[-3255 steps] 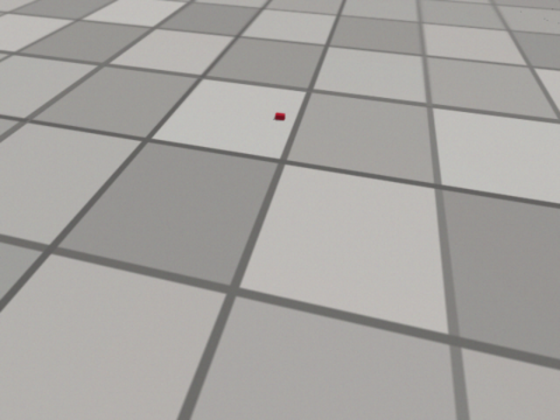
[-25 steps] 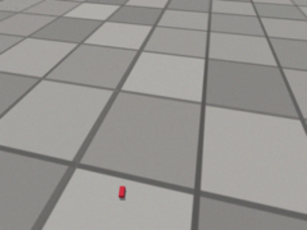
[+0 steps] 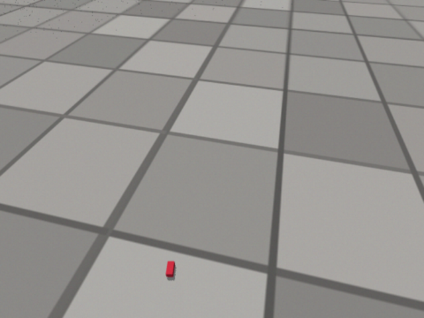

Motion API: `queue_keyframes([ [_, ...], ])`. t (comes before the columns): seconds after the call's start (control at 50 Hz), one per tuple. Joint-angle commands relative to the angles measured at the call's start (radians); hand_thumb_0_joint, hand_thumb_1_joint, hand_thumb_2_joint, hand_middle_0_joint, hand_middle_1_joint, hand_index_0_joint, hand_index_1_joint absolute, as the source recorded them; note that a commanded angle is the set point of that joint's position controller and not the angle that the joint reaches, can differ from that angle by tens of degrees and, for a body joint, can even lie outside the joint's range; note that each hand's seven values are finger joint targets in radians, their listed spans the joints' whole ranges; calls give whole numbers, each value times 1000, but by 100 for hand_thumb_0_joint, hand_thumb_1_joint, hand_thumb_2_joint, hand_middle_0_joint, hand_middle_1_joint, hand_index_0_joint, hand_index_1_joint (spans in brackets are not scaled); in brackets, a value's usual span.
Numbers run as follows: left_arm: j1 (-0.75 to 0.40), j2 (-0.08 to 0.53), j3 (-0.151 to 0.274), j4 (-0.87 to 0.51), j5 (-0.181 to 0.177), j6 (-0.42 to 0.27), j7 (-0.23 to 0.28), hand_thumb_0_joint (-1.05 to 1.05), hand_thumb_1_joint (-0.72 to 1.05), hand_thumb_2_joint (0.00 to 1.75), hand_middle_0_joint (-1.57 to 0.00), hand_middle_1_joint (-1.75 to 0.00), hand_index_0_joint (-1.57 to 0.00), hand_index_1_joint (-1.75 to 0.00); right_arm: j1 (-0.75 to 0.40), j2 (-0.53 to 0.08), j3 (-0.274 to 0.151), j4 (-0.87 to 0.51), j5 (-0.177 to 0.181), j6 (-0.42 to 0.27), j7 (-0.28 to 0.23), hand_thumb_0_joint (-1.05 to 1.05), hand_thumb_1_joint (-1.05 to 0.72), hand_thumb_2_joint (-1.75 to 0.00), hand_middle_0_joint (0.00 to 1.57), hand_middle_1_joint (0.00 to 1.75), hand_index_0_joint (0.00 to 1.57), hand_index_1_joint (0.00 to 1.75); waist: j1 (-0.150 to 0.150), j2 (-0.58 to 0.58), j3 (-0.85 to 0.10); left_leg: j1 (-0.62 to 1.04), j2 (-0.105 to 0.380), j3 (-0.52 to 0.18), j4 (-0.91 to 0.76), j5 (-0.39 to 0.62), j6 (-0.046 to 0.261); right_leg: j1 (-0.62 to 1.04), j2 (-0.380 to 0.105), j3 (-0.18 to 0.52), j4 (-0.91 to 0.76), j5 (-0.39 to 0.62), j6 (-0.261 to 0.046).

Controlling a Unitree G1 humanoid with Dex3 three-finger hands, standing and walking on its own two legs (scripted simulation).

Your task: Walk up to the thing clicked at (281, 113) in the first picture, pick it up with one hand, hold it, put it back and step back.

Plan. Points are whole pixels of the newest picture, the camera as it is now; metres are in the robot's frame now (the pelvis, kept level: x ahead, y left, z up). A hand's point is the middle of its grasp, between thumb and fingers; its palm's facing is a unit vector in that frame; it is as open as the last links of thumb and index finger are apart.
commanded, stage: stand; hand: left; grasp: from above
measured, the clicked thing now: (170, 269) +0.54 +0.22 -0.76
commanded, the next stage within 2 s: step back in 1.64 s
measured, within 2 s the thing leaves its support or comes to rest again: neither
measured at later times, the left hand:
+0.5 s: hand out of the picture +0.06 +0.22 -0.16, palm faces +0.01 -0.94 -0.34, open 7.4 cm
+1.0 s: hand out of the picture +0.13 +0.22 -0.15, palm faces +0.01 -0.94 -0.34, open 7.4 cm
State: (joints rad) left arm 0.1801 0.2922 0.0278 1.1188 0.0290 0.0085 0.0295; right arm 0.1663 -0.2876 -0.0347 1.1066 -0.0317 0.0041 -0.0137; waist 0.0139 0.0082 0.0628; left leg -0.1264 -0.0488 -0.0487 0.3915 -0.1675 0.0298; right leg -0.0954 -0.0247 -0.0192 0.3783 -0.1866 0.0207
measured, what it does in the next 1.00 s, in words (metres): stands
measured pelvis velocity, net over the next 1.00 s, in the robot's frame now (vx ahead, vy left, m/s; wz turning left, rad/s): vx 0.03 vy -0.03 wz -0.01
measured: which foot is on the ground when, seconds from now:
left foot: down 0.00-1.00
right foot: down 0.00-1.00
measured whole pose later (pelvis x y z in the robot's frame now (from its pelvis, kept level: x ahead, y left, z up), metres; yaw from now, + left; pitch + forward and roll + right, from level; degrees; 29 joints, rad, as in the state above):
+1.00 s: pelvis +0.03 -0.03 +0.00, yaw +0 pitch -4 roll +0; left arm 0.08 0.31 0.03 1.13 0.01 -0.01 0.02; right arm 0.11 -0.33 -0.01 1.13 -0.02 -0.01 -0.01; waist 0.00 0.02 0.05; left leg -0.08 -0.01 -0.06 0.31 -0.17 -0.01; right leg -0.05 0.01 -0.02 0.31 -0.19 -0.02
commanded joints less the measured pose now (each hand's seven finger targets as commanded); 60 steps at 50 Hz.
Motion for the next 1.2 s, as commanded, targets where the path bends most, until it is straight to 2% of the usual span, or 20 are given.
queue_keyframes([
  [0.0, -28, 185, 36, -41, 3, -21, 7, 0, 90, 90, -20, -30, -20, -30, -57, -196, -33, -58, 6, -18, -13, 0, -90, -90, 20, 30, 20, 30, 5, 31, 38, -97, 127, -151, -156, -190, 5, -37, -68, 85, -86, -114, -26],
  [0.06, -32, 190, 35, -36, 1, -23, 5, 0, 90, 90, -20, -30, -20, -30, -59, -199, -33, -56, 8, -19, -12, 0, -90, -90, 20, 30, 20, 30, 4, 18, 8, -69, 130, -143, -140, -144, 11, -30, -82, 98, -95, -104, -34],
  [0.12, -43, 197, 35, -31, -2, -24, 3, 0, 90, 90, -20, -30, -20, -30, -51, -203, -30, -49, 7, -19, -12, 0, -90, -90, 20, 30, 20, 30, -4, 27, 15, -92, 132, -149, -156, -179, 8, -31, -77, 98, -91, -109, -32],
  [0.16, -39, 198, 34, -27, -3, -26, 3, 0, 90, 90, -20, -30, -20, -30, -61, -206, -28, -50, 8, -22, -11, 0, -90, -90, 20, 30, 20, 30, 0, 21, 8, -82, 132, -148, -154, -146, 8, -26, -80, 99, -89, -88, -35],
  [0.2, -44, 201, 34, -24, -3, -26, 1, 0, 90, 90, -20, -30, -20, -30, -54, -210, -26, -45, 8, -22, -11, 0, -90, -90, 20, 30, 20, 30, -3, 23, 15, -86, 136, -152, -160, -167, 7, -35, -77, 97, -85, -97, -34],
  [0.26, -46, 203, 32, -22, -4, -31, 1, 0, 90, 90, -20, -30, -20, -30, -63, -209, -24, -46, 11, -23, -8, 0, -90, -90, 20, 30, 20, 30, -5, -13, -8, -39, 131, -134, -125, -85, 13, -44, -88, 105, -105, -84, -35],
  [0.36, -60, 207, 31, -22, -6, -33, 1, 0, 90, 90, -20, -30, -20, -30, -53, -206, -18, -35, 13, -22, -6, 0, -90, -90, 20, 30, 20, 30, -12, -29, -3, -2, 128, -120, -108, -15, 9, -69, -91, 112, -125, -82, -37],
  [0.38, -67, 208, 33, -27, -7, -33, 1, 0, 90, 90, -20, -30, -20, -30, -57, -213, -19, -38, 12, -24, -7, 0, -90, -90, 20, 30, 20, 30, -13, -12, -32, 17, 130, -114, -102, 10, 10, -55, -94, 115, -123, -47, -39],
  [0.56, -85, 216, 37, -27, -13, -37, 2, 0, 90, 90, -20, -30, -20, -30, -62, -214, -10, -22, 14, -29, -14, 0, -90, -90, 20, 30, 20, 30, -11, -2, -73, 34, 144, -97, -102, 175, 0, 28, -100, 105, -101, 161, -37],
  [0.62, -88, 211, 36, -28, -14, -36, 2, 0, 90, 90, -20, -30, -20, -30, -75, -224, -10, -23, 14, -30, -16, 0, -90, -90, 20, 30, 20, 30, -8, 5, -81, 43, 150, -94, -93, 210, 1, 40, -99, 100, -100, 189, -34],
  [0.7, -103, 218, 39, -33, -15, -36, 3, 0, 90, 90, -20, -30, -20, -30, -71, -223, -11, -23, 16, -31, -19, 0, -90, -90, 20, 30, 20, 30, -13, -8, -110, 63, 153, -84, -85, 274, -1, 70, -104, 97, -88, 284, -34],
  [0.78, -113, 217, 39, -34, -15, -33, 2, 0, 90, 90, -20, -30, -20, -30, -90, -230, -11, -26, 15, -28, -18, 0, -90, -90, 20, 30, 20, 30, -10, -7, -66, 38, 152, -88, -104, 193, -3, 45, -98, 96, -113, 186, -32],
  [0.82, -115, 218, 39, -34, -14, -35, 1, 0, 90, 90, -20, -30, -20, -30, -89, -228, -10, -26, 17, -28, -16, 0, -90, -90, 20, 30, 20, 30, -10, -13, -64, 36, 153, -90, -107, 195, -7, 45, -99, 96, -114, 190, -32],
  [0.88, -117, 218, 38, -40, -14, -37, 1, 0, 90, 90, -20, -30, -20, -30, -99, -231, -13, -28, 17, -32, -15, 0, -90, -90, 20, 30, 20, 30, -8, -8, -86, 50, 156, -86, -97, 248, -7, 66, -102, 90, -101, 262, -32],
  [0.96, -132, 225, 40, -43, -15, -38, -1, 0, 90, 90, -20, -30, -20, -30, -105, -234, -12, -30, 16, -32, -16, 0, -90, -90, 20, 30, 20, 30, -12, -1, -83, 48, 158, -86, -106, 210, -8, 62, -103, 99, -113, 217, -35],
  [1.02, -139, 233, 39, -43, -14, -37, -2, 0, 90, 90, -20, -30, -20, -30, -102, -230, -11, -29, 15, -30, -12, 0, -90, -90, 20, 30, 20, 30, -14, -14, -52, 26, 156, -90, -130, 142, -10, 41, -98, 100, -129, 131, -37],
  [1.04, -135, 230, 38, -42, -14, -37, -3, 0, 90, 90, -20, -30, -20, -30, -108, -238, -12, -30, 17, -30, -12, 0, -90, -90, 20, 30, 20, 30, -12, -4, -60, 37, 158, -88, -120, 148, -6, 43, -99, 103, -131, 146, -38],
  [1.12, -129, 238, 37, -41, -14, -39, -6, 0, 90, 90, -20, -30, -20, -30, -97, -231, -11, -25, 17, -31, -8, 0, -90, -90, 20, 30, 20, 30, -12, -6, -49, 21, 158, -91, -135, 109, -8, 40, -97, 105, -137, 85, -42],
  [1.14, -135, 238, 37, -46, -14, -41, -6, 0, 90, 90, -20, -30, -20, -30, -98, -241, -13, -29, 16, -33, -9, 0, -90, -90, 20, 30, 20, 30, -16, 4, -76, 33, 158, -87, -127, 133, -7, 50, -102, 112, -133, 127, -44],
  [1.18, -136, 241, 36, -44, -15, -41, -7, 0, 90, 90, -20, -30, -20, -30, -99, -238, -11, -28, 17, -32, -9, 0, -90, -90, 20, 30, 20, 30, -17, 3, -66, 24, 158, -91, -132, 112, -7, 46, -101, 110, -132, 109, -42],
])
